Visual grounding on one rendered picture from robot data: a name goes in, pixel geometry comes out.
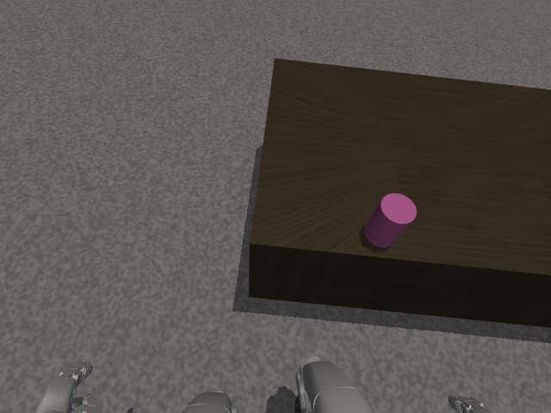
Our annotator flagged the can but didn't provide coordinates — can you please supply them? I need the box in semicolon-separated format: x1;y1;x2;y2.
365;194;417;248

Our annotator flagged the right robot hand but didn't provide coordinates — can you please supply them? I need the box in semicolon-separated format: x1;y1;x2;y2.
448;395;494;413

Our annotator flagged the left robot hand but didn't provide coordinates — can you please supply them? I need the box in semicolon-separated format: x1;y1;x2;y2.
35;362;103;413

